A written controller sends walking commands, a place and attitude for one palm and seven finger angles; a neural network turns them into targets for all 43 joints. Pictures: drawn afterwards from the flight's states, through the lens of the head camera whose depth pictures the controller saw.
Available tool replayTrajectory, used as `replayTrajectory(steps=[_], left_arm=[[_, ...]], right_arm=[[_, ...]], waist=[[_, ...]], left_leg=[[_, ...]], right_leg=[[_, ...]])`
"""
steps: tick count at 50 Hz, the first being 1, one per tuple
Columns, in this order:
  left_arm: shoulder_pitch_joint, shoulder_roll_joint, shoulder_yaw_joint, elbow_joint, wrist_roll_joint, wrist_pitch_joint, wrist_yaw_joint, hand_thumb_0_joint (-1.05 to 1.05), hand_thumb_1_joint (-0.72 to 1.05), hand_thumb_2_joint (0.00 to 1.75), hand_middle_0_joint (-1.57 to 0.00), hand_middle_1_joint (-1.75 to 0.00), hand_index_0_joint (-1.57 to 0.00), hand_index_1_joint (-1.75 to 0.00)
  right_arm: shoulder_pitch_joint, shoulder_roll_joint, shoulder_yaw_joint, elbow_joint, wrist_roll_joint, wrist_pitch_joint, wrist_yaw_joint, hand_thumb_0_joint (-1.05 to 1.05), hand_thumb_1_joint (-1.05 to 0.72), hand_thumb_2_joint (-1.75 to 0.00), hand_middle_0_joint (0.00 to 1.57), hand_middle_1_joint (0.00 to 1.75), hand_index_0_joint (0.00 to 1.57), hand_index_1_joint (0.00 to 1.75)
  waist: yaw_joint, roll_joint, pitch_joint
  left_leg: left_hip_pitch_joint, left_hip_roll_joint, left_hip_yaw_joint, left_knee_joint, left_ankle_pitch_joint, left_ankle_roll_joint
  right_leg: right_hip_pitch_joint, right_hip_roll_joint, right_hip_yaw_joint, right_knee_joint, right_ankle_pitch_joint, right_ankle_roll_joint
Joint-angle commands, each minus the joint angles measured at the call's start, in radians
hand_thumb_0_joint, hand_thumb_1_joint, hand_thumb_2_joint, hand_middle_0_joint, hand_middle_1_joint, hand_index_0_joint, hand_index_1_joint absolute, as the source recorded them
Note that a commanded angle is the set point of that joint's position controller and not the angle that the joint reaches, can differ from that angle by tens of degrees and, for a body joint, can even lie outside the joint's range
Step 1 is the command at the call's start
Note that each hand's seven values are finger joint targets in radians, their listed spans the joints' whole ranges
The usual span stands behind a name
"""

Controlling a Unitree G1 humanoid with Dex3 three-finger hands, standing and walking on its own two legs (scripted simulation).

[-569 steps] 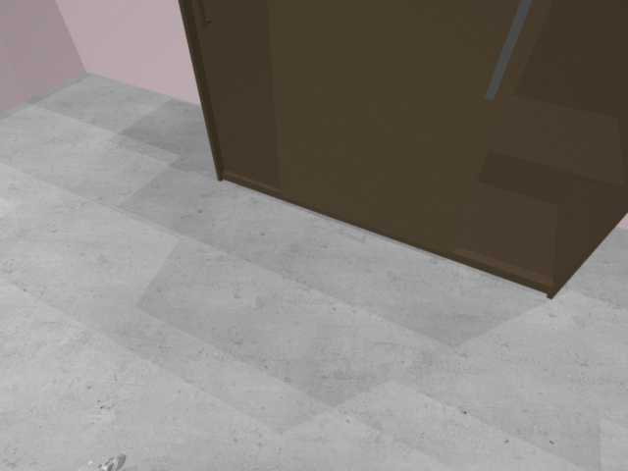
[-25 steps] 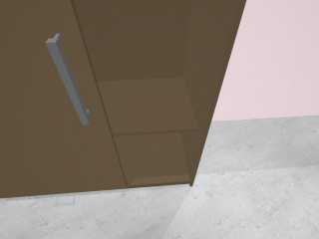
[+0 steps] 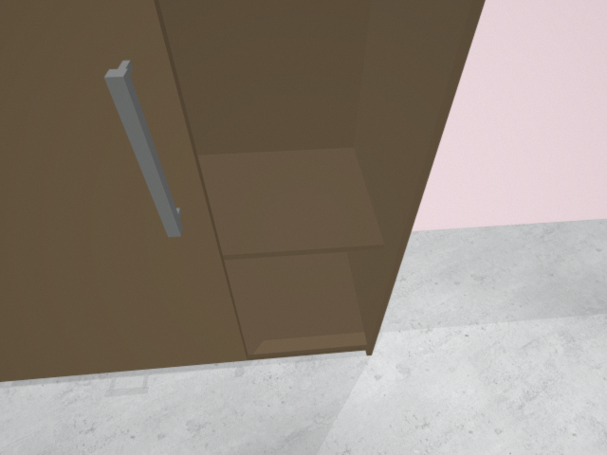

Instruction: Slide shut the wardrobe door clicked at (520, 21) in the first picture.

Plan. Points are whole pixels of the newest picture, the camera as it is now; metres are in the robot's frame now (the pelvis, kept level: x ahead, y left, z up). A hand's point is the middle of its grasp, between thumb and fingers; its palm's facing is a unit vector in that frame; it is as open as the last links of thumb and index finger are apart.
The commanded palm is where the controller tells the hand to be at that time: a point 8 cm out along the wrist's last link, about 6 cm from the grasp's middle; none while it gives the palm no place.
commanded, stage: come to a stop and stand still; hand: left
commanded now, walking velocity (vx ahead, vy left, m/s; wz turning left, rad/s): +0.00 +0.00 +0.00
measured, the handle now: (153, 159) +0.52 +0.27 +0.12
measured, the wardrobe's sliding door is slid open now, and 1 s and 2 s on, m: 0.41 0.41 0.41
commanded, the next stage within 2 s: look again from close up in 0.76 s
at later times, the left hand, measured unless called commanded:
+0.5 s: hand out of the picture +0.00 +0.22 -0.17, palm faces +0.00 -0.98 -0.18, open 7.3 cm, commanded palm none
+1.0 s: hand out of the picture -0.03 +0.21 -0.17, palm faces +0.01 -0.99 -0.16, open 7.3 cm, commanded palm none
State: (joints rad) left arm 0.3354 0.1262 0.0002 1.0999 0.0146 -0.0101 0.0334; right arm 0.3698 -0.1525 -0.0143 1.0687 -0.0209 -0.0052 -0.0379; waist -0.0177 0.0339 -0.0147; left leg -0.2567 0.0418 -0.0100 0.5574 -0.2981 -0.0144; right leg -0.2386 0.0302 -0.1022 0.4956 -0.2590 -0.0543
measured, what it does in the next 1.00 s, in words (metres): shifts its weight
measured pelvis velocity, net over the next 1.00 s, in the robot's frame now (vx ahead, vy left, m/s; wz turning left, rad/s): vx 0.00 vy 0.06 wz -0.03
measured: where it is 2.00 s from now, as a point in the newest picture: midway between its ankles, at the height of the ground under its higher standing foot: outside the picture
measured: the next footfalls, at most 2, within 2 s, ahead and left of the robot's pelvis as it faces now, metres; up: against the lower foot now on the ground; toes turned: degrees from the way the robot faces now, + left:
none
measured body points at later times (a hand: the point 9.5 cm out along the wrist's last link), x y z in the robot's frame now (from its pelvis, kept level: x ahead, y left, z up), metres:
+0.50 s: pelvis +0.00 +0.05 +0.01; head -0.01 +0.06 +0.45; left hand +0.00 +0.28 -0.16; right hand +0.01 -0.18 -0.15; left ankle +0.00 +0.13 -0.73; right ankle +0.01 -0.09 -0.73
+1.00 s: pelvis +0.00 +0.06 +0.01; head +0.00 +0.06 +0.46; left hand -0.03 +0.26 -0.16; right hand -0.02 -0.16 -0.15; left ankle +0.00 +0.13 -0.73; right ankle +0.01 -0.09 -0.73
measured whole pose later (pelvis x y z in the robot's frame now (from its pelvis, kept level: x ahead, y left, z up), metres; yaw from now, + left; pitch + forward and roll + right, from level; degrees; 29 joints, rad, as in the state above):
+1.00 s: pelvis +0.00 +0.06 +0.01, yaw -2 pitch -2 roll +0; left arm 0.34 0.12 -0.01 1.13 0.02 0.00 0.05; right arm 0.31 -0.13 0.01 1.13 0.00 -0.01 -0.03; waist 0.01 0.00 0.02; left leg -0.16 -0.04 0.06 0.43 -0.24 0.06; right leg -0.19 -0.05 -0.03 0.43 -0.21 0.04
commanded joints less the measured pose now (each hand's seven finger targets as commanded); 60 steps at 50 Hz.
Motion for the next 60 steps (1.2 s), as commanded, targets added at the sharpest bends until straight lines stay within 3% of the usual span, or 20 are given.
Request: replayTrajectory(steps=[1,3,6,11,22,26,36,46,60], left_arm=[[0.005,0.119,0.025,-0.071,0.001,-0.024,0.013,0.00,0.90,0.90,-0.20,-0.30,-0.20,-0.30],[0.022,0.124,0.025,-0.067,-0.001,-0.024,0.014,0.00,0.90,0.90,-0.20,-0.30,-0.20,-0.30],[0.034,0.124,0.020,-0.066,0.000,-0.016,0.014,0.00,0.90,0.90,-0.20,-0.30,-0.20,-0.30],[0.016,0.131,0.016,-0.075,0.001,-0.007,0.012,0.00,0.90,0.90,-0.20,-0.30,-0.20,-0.30],[0.021,0.126,0.013,-0.058,0.003,-0.001,0.010,0.00,0.90,0.90,-0.20,-0.30,-0.20,-0.30],[0.034,0.119,0.009,-0.037,0.005,0.000,0.009,0.00,0.90,0.90,-0.20,-0.30,-0.20,-0.30],[0.069,0.090,0.005,0.002,0.006,0.000,0.014,0.00,0.90,0.90,-0.20,-0.30,-0.20,-0.30],[0.086,0.075,0.006,0.011,0.006,-0.005,0.017,0.00,0.90,0.90,-0.20,-0.30,-0.20,-0.30],[0.084,0.062,0.008,0.008,0.004,-0.008,0.017,0.00,0.90,0.90,-0.20,-0.30,-0.20,-0.30]], right_arm=[[0.052,-0.059,-0.001,-0.037,-0.001,-0.023,0.001,0.00,-0.90,-0.90,0.20,0.30,0.20,0.30],[0.028,-0.083,-0.001,-0.039,0.003,-0.030,-0.001,0.00,-0.90,-0.90,0.20,0.30,0.20,0.30],[0.013,-0.092,0.003,-0.043,0.006,-0.030,-0.004,0.00,-0.90,-0.90,0.20,0.30,0.20,0.30],[-0.020,-0.112,0.003,-0.046,0.007,-0.024,0.000,0.00,-0.90,-0.90,0.20,0.30,0.20,0.30],[-0.047,-0.130,0.003,-0.030,0.011,-0.023,0.004,0.00,-0.90,-0.90,0.20,0.30,0.20,0.30],[-0.044,-0.126,0.003,-0.017,0.015,-0.018,0.004,0.00,-0.90,-0.90,0.20,0.30,0.20,0.30],[-0.020,-0.108,0.001,0.015,0.017,-0.015,0.002,0.00,-0.90,-0.90,0.20,0.30,0.20,0.30],[-0.004,-0.084,0.001,0.033,0.017,-0.014,0.004,0.00,-0.90,-0.90,0.20,0.30,0.20,0.30],[0.008,-0.067,0.003,0.039,0.013,-0.011,0.004,0.00,-0.90,-0.90,0.20,0.30,0.20,0.30]], waist=[[0.001,-0.022,0.090],[0.018,0.023,0.097],[0.028,0.023,0.089],[0.028,-0.026,0.107],[0.026,0.003,0.067],[0.025,-0.010,0.095],[0.022,-0.004,0.107],[0.022,-0.049,0.115],[0.019,-0.037,0.123]], left_leg=[[-0.027,0.036,-0.042,-0.091,0.120,0.049],[-0.042,0.057,-0.067,-0.116,0.216,0.052],[-0.049,0.065,-0.068,-0.138,0.247,0.056],[-0.047,0.063,-0.071,-0.177,0.170,0.058],[0.007,0.066,-0.074,-0.229,0.162,0.059],[-0.005,0.065,-0.080,-0.250,0.099,0.060],[0.007,0.067,-0.084,-0.281,0.069,0.056],[0.004,0.056,-0.067,-0.265,0.070,0.057],[0.006,0.048,-0.055,-0.251,0.058,0.052]], right_leg=[[-0.051,-0.144,0.163,-0.126,-0.021,-0.018],[-0.001,-0.123,0.135,-0.074,0.116,-0.002],[0.047,-0.119,0.117,-0.057,0.158,0.011],[0.044,-0.119,0.116,-0.072,0.115,0.028],[0.078,-0.126,0.109,-0.088,0.127,0.048],[0.072,-0.128,0.107,-0.104,0.107,0.052],[0.064,-0.129,0.103,-0.106,0.106,0.057],[0.058,-0.136,0.116,-0.117,0.110,0.053],[0.034,-0.133,0.133,-0.129,0.092,0.044]])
